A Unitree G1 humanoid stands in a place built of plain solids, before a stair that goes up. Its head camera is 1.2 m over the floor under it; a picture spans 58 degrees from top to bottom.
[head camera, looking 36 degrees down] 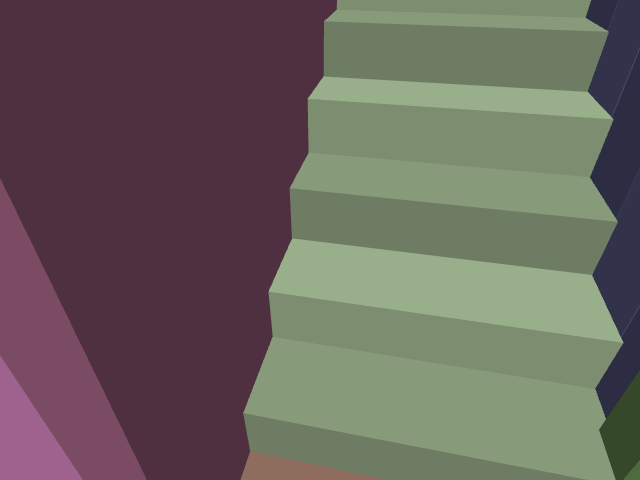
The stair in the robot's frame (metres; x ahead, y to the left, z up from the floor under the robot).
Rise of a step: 0.19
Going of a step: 0.26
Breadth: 0.91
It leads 12 degrees to the right of straight ahead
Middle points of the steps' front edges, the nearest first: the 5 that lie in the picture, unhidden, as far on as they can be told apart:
0.55 -0.25 0.19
0.80 -0.30 0.37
1.05 -0.35 0.56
1.31 -0.40 0.75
1.56 -0.46 0.93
